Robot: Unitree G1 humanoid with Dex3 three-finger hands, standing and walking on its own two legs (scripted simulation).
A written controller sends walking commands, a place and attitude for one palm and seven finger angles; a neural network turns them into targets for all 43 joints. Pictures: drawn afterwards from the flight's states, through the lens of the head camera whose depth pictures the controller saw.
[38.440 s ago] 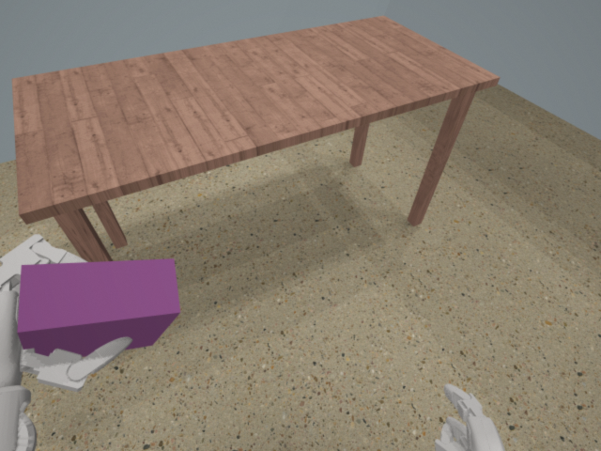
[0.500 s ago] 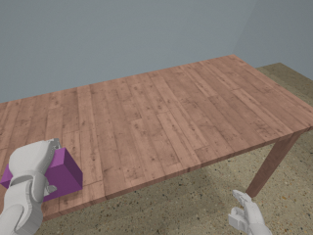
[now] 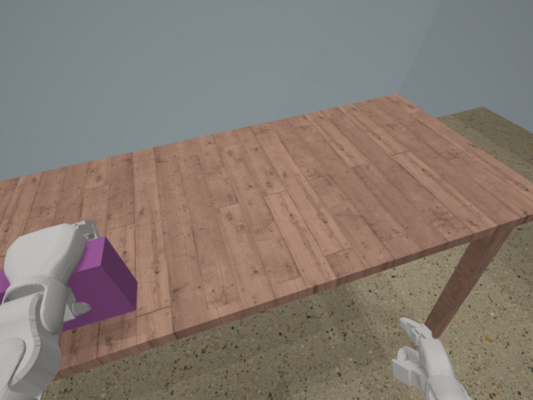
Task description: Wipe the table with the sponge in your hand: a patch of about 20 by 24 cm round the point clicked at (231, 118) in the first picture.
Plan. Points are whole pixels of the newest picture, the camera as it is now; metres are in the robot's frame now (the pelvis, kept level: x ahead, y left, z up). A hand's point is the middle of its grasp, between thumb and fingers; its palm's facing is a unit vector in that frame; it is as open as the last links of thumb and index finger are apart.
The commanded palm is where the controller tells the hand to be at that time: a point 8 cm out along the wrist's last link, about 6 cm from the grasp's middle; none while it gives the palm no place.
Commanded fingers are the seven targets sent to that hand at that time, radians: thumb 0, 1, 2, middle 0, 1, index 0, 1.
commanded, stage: lift the sponge slowly off the table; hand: left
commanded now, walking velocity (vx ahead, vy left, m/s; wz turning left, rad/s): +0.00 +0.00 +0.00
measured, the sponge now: (80, 295) +0.22 +0.33 +0.06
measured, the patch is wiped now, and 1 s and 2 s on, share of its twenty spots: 1.00 1.00 1.00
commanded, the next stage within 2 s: bring the sponge back beside the body in 0.50 s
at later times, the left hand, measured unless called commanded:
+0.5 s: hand (66, 251) +0.24 +0.33 +0.13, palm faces +0.06 -0.03 -1.00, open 9.8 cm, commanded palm +0.21 +0.33 +0.20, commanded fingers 0.00 0.10 1.30 -1.20 -1.60 -1.20 -1.60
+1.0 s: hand (60, 268) +0.22 +0.33 +0.12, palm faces +0.10 -0.07 -0.99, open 9.8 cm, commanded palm +0.18 +0.32 +0.19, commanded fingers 0.00 0.10 1.30 -1.20 -1.60 -1.20 -1.60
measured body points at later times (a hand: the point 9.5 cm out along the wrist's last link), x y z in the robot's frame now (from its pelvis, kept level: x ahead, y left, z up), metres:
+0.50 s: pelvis -0.01 -0.01 +0.00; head -0.03 -0.04 +0.45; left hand +0.23 +0.33 +0.19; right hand +0.23 -0.22 -0.08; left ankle +0.02 +0.11 -0.74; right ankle +0.00 -0.10 -0.74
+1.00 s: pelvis -0.01 +0.01 +0.00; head -0.03 -0.02 +0.45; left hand +0.21 +0.33 +0.18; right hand +0.24 -0.18 -0.07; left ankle +0.02 +0.11 -0.74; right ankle +0.00 -0.10 -0.74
